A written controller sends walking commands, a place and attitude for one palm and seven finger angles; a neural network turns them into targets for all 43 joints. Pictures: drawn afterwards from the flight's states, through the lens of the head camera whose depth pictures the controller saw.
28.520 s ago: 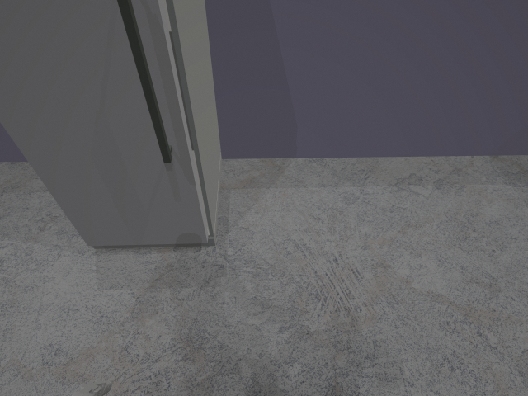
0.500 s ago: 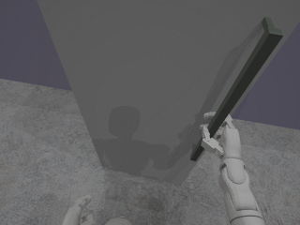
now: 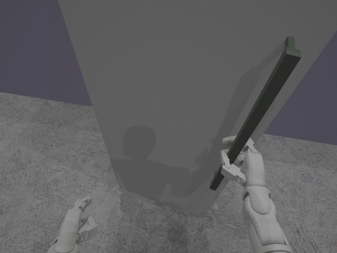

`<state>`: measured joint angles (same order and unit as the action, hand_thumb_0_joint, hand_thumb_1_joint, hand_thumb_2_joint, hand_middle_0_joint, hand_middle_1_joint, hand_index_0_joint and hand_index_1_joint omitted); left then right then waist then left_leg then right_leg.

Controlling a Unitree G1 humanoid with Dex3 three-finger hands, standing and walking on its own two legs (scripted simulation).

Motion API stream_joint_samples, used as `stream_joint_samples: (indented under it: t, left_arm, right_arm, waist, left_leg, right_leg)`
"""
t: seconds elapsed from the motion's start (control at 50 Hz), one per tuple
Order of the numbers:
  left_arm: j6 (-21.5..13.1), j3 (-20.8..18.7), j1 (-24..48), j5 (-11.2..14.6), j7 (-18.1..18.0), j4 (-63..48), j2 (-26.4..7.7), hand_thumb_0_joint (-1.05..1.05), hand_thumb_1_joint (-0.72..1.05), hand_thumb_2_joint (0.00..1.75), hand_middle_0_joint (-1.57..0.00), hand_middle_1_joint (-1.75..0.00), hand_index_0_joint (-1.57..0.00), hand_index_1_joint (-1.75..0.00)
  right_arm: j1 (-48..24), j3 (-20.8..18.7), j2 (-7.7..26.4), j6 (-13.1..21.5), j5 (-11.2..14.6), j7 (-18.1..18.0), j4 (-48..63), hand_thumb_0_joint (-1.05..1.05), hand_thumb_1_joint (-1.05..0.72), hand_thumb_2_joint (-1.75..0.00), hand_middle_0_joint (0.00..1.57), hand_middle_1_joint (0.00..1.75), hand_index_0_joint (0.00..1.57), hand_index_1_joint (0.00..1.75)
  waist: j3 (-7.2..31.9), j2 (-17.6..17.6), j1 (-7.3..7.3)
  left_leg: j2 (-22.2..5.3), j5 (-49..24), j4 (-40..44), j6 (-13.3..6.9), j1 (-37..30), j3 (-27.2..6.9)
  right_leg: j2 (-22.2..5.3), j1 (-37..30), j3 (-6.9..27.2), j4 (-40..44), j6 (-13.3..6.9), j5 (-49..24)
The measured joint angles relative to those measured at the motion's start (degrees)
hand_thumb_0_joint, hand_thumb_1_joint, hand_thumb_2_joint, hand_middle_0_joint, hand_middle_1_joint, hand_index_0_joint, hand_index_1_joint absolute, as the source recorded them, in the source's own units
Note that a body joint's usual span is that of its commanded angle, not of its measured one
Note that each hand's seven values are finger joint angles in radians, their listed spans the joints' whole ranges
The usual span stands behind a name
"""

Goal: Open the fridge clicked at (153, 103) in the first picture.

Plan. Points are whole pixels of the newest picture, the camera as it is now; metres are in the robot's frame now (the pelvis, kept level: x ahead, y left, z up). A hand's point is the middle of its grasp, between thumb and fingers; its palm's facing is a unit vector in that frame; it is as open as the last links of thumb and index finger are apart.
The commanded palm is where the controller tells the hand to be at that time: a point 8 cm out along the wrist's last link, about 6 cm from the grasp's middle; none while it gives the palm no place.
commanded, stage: walk backward, drawing the door open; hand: right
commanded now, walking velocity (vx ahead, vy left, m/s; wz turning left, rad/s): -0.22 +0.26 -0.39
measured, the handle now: (238, 139) +0.37 -0.13 +0.08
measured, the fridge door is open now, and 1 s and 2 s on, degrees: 11 41 57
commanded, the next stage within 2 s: stop walking and hold the door back in 1.78 s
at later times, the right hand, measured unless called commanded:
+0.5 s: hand (204, 205) +0.22 -0.05 +0.04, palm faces +0.05 +0.98 -0.18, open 6.0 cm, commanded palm +0.18 -0.10 +0.03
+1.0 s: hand (155, 246) +0.14 +0.04 +0.04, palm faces +0.23 +0.96 -0.13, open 5.9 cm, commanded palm +0.10 +0.01 +0.02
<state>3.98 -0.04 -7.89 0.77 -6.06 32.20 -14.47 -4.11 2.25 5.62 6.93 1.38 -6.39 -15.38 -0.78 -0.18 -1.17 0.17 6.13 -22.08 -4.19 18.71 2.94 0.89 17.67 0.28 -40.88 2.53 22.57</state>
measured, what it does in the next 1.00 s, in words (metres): steps to the left, turning right: right foot, then left foot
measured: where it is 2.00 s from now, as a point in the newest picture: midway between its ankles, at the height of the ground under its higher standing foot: outside the picture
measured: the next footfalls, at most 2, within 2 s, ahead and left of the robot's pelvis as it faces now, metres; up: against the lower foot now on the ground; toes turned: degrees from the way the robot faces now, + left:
right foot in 0.06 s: -0.02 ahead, -0.14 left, +0.00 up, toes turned -1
left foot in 0.42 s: -0.02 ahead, +0.17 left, +0.00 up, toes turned -5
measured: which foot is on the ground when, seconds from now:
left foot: down 0.00-0.06, up 0.08-0.40, down 0.42-0.74, up 0.76-1.00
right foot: up 0.00-0.04, down 0.06-0.44, up 0.46-0.72, down 0.74-1.00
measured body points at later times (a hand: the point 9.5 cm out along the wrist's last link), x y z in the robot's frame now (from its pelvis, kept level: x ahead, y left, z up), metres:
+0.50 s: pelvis -0.08 +0.08 -0.01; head -0.02 +0.11 +0.44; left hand +0.09 +0.27 -0.14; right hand +0.21 -0.10 +0.05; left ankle -0.06 +0.17 -0.75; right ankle -0.08 -0.10 -0.72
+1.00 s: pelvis -0.11 +0.25 -0.01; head -0.05 +0.20 +0.43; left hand +0.10 +0.38 -0.13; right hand +0.12 -0.01 +0.05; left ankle +0.01 +0.42 -0.71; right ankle -0.20 +0.05 -0.75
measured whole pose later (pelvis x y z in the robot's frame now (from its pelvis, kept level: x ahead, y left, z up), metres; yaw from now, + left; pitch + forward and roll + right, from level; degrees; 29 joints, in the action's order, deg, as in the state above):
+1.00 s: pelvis -0.11 +0.25 -0.01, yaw -28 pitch +2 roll +5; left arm -6.6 -0.1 -13.3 -0.5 -3.0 37.9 -8.2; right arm -8.6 9.6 7.0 10.2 -2.6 2.4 -9.1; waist -8.6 -3.3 0.6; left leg -2.8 17.4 -40.2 3.4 23.4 -1.5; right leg -11.4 16.5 10.6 -28.0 7.8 14.7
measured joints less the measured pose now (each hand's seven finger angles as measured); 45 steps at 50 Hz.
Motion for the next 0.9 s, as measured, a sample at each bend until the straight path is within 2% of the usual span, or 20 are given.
stream_joint_samples:
  t: [0.06, 0.1, 0.14, 0.2, 0.28, 0.36, 0.4, 0.42, 0.46, 0.52, 0.56, 0.6, 0.64, 0.68, 0.72, 0.74, 0.76, 0.8, 0.84, 0.9]
  left_arm:
    - [-0.12, 0.40, -1.97, -0.06, 0.25, -0.94, -0.22, 0.01, 0.90, 0.90, -0.20, -0.30, -0.20, -0.30]
    - [-0.30, 0.39, -2.99, -0.18, 0.83, -0.30, 1.77, 0.01, 0.90, 0.90, -0.20, -0.30, -0.20, -0.30]
    - [-0.90, 0.94, -4.72, -0.86, 1.70, 0.37, 3.84, 0.01, 0.90, 0.90, -0.20, -0.30, -0.20, -0.30]
    - [-2.94, 1.91, -6.79, -1.65, 3.31, 1.79, 5.65, 0.01, 0.90, 0.90, -0.20, -0.30, -0.20, -0.30]
    - [-4.80, 2.74, -7.87, -1.77, 4.19, 3.77, 7.24, 0.01, 0.90, 0.90, -0.20, -0.30, -0.21, -0.30]
    - [-6.02, 2.62, -7.31, -1.81, 3.91, 4.97, 7.90, 0.01, 0.90, 0.90, -0.20, -0.30, -0.21, -0.30]
    - [-6.51, 2.25, -6.66, -1.62, 3.85, 5.20, 7.82, 0.01, 0.90, 0.90, -0.20, -0.30, -0.21, -0.30]
    - [-6.65, 2.07, -6.10, -1.35, 3.86, 5.30, 7.62, 0.01, 0.90, 0.90, -0.20, -0.30, -0.21, -0.30]
    - [-6.48, 1.21, -3.89, -0.59, 3.65, 5.82, 5.83, 0.01, 0.90, 0.90, -0.20, -0.30, -0.21, -0.30]
    - [-6.72, -0.51, -2.08, 0.06, 2.07, 6.97, 3.70, 0.02, 0.90, 0.90, -0.20, -0.30, -0.21, -0.30]
    - [-7.04, -1.39, -1.42, -0.42, 0.93, 7.50, 2.74, 0.02, 0.90, 0.90, -0.20, -0.30, -0.21, -0.30]
    - [-7.41, -2.00, -0.94, -0.86, 0.10, 7.57, 2.09, 0.02, 0.90, 0.90, -0.20, -0.30, -0.21, -0.30]
    - [-7.67, -2.33, -0.73, -1.08, -0.39, 6.97, 1.65, 0.02, 0.90, 0.90, -0.20, -0.30, -0.20, -0.30]
    - [-8.13, -2.41, -0.90, -1.24, -0.69, 5.98, 1.31, 0.02, 0.90, 0.90, -0.20, -0.30, -0.20, -0.30]
    - [-8.93, -2.30, -1.22, -1.23, -0.85, 4.98, 1.00, 0.01, 0.90, 0.90, -0.20, -0.30, -0.20, -0.30]
    - [-9.44, -2.20, -1.51, -1.31, -0.85, 4.21, 0.76, 0.01, 0.90, 0.90, -0.20, -0.30, -0.20, -0.30]
    - [-10.04, -2.37, -1.62, -1.57, -0.81, 3.67, 0.92, 0.01, 0.90, 0.90, -0.20, -0.30, -0.20, -0.30]
    - [-10.10, -2.36, -1.45, -2.53, -0.43, 3.95, 2.96, 0.01, 0.90, 0.90, -0.20, -0.30, -0.20, -0.30]
    - [-9.88, -1.50, -2.22, -3.29, 0.29, 4.34, 4.35, 0.01, 0.90, 0.90, -0.20, -0.30, -0.20, -0.30]
    - [-10.45, -0.41, -3.69, -3.10, 1.76, 4.99, 5.14, 0.01, 0.90, 0.90, -0.20, -0.30, -0.20, -0.30]
  right_arm:
    - [-0.08, 2.61, 0.03, -0.28, -0.12, 0.53, 1.42, -0.01, -0.68, -0.75, 0.31, 1.27, 0.35, 1.39]
    - [-0.48, 4.39, 1.26, -0.17, -0.26, 0.87, 1.53, -0.02, -0.67, -0.74, 0.30, 1.29, 0.35, 1.38]
    - [-0.31, 5.67, 1.50, -0.41, -1.22, 1.21, 1.31, -0.02, -0.68, -0.74, 0.29, 1.30, 0.36, 1.38]
    - [-0.21, 6.93, 0.84, -0.68, -2.36, 2.25, 1.51, -0.01, -0.67, -0.74, 0.28, 1.30, 0.38, 1.39]
    - [0.31, 7.71, 0.76, 0.12, -2.48, 3.32, 2.67, -0.02, -0.67, -0.74, 0.28, 1.31, 0.39, 1.39]
    - [1.55, 6.66, 1.52, 1.46, -1.45, 3.76, 4.36, -0.02, -0.65, -0.76, 0.29, 1.32, 0.40, 1.40]
    - [2.03, 5.51, 2.10, 2.17, -1.00, 3.76, 5.26, -0.03, -0.64, -0.77, 0.31, 1.32, 0.40, 1.40]
    - [2.18, 4.75, 2.47, 2.45, -0.99, 3.66, 5.76, -0.03, -0.64, -0.77, 0.32, 1.32, 0.39, 1.40]
    - [1.85, 3.31, 1.61, 2.72, -0.48, 3.17, 5.50, -0.03, -0.64, -0.78, 0.33, 1.32, 0.38, 1.40]
    - [0.67, 2.58, 0.34, 1.78, -0.54, 3.36, 4.54, -0.03, -0.64, -0.78, 0.32, 1.30, 0.37, 1.40]
    - [0.02, 2.53, -0.20, 1.19, -1.41, 3.62, 4.00, -0.02, -0.65, -0.77, 0.31, 1.30, 0.37, 1.40]
    - [-0.71, 2.82, -0.24, 1.14, -2.13, 3.91, 3.48, -0.02, -0.65, -0.77, 0.30, 1.30, 0.37, 1.40]
    - [-1.46, 3.39, -0.10, 1.21, -2.40, 4.24, 3.31, -0.02, -0.65, -0.76, 0.30, 1.31, 0.38, 1.40]
    - [-2.13, 4.11, -0.17, 1.32, -2.54, 4.52, 3.45, -0.02, -0.66, -0.77, 0.30, 1.32, 0.38, 1.40]
    - [-2.76, 5.05, -0.29, 1.29, -2.52, 4.80, 4.08, -0.01, -0.66, -0.77, 0.31, 1.33, 0.37, 1.40]
    - [-2.98, 5.55, -0.23, 1.32, -2.44, 4.96, 4.78, -0.01, -0.67, -0.78, 0.32, 1.34, 0.37, 1.39]
    - [-3.47, 5.95, 0.12, 1.53, -2.18, 5.17, 5.31, -0.01, -0.66, -0.78, 0.33, 1.35, 0.36, 1.39]
    - [-4.79, 6.29, 1.43, 2.41, -2.94, 5.84, 4.78, -0.01, -0.67, -0.78, 0.35, 1.35, 0.35, 1.39]
    - [-4.94, 6.34, 1.29, 2.38, -3.74, 6.75, 4.41, -0.01, -0.67, -0.77, 0.34, 1.33, 0.35, 1.39]
    - [-5.26, 7.10, 0.65, 2.35, -4.58, 8.16, 4.52, -0.01, -0.67, -0.76, 0.33, 1.31, 0.36, 1.39]
  waist:
    - [0.97, -1.72, -1.01]
    - [0.95, -0.27, -1.83]
    - [0.75, -0.09, -2.45]
    - [-0.55, -1.71, -1.93]
    - [-1.93, -2.31, -0.07]
    - [-2.57, -2.84, 0.10]
    - [-2.66, -2.74, 0.21]
    - [-2.76, -2.64, 0.45]
    - [-3.99, -5.38, -0.08]
    - [-4.09, -4.70, -0.79]
    - [-4.00, -3.07, -0.74]
    - [-3.97, -1.51, -0.86]
    - [-3.93, -0.19, -1.06]
    - [-3.63, 0.58, -1.30]
    - [-3.21, 0.75, -1.57]
    - [-2.93, 0.49, -1.64]
    - [-2.93, 0.44, -2.13]
    - [-4.98, 2.24, -3.09]
    - [-6.16, 1.28, -3.57]
    - [-7.35, -1.53, -1.46]
  left_leg:
    - [1.68, 0.28, -2.16, 1.13, 1.87, 2.09]
    - [1.52, 8.77, -10.00, 3.35, 4.97, 0.91]
    - [2.55, 14.50, -20.01, 4.32, 7.28, -0.36]
    - [3.16, 15.04, -26.34, 4.97, 7.92, -0.34]
    - [1.58, 14.36, -23.01, 5.38, 5.37, -1.53]
    - [0.40, 13.85, -14.88, 5.69, 0.22, -2.74]
    - [-0.12, 9.22, -7.81, 5.72, -3.56, -2.79]
    - [-0.18, 8.06, -4.58, 5.37, -5.12, -2.65]
    - [1.78, 8.15, -4.18, 3.42, -4.71, -0.97]
    - [0.48, 7.79, -5.43, 1.31, -3.03, 1.26]
    - [-0.43, 7.34, -5.37, 0.38, -2.75, 2.39]
    - [-0.90, 6.76, -4.97, -0.38, -2.61, 3.83]
    - [-0.99, 6.23, -4.63, -1.08, -2.21, 5.61]
    - [-0.62, 5.80, -4.50, -1.78, -1.37, 7.73]
    - [0.10, 5.88, -5.58, -2.45, 0.21, 10.00]
    - [0.58, 6.55, -7.53, -2.70, 1.71, 11.06]
    - [0.80, 8.17, -11.41, -0.84, 4.01, 11.14]
    - [1.43, 14.87, -24.29, 4.20, 8.28, 5.39]
    - [2.56, 17.18, -35.13, 5.84, 11.79, 2.18]
    - [1.46, 14.25, -38.31, 6.71, 14.24, -0.87]
  right_leg:
    - [-2.20, -5.97, 0.02, 13.32, -1.10, -8.22]
    - [-1.65, -6.17, 0.46, 14.29, -2.01, -4.45]
    - [-2.01, -6.38, 1.87, 15.44, -1.88, -6.18]
    - [-3.82, -7.01, 3.74, 17.78, -1.26, -8.71]
    - [-4.94, -6.70, 4.07, 18.82, -0.13, -10.05]
    - [-5.37, -4.53, 5.24, 17.83, 1.49, -10.74]
    - [-5.31, -2.79, 5.92, 16.29, 2.71, -10.63]
    - [-5.32, -1.79, 6.14, 15.14, 3.41, -10.37]
    - [-6.80, 1.00, 6.81, 10.79, 2.26, -7.64]
    - [-3.23, 6.96, 4.18, -5.78, 0.55, 3.58]
    - [-1.40, 8.97, 1.15, -15.72, 0.72, 6.21]
    - [-0.77, 8.84, -1.77, -19.69, 1.00, 6.74]
    - [-0.93, 6.76, -3.91, -17.20, 0.70, 7.09]
    - [-1.51, 3.62, -5.04, -10.54, 0.23, 6.25]
    - [-2.50, -0.41, -5.53, -0.87, -0.12, 2.24]
    - [-3.29, -2.94, -5.46, 5.04, -0.58, -2.64]
    - [-3.68, -3.99, -4.61, 8.22, -1.12, -1.70]
    - [-3.15, -3.63, -2.38, 7.85, -1.57, -1.28]
    - [-4.78, -3.64, 1.19, 9.78, -0.54, -3.70]
    - [-8.65, -3.17, 5.24, 13.37, 1.57, -7.26]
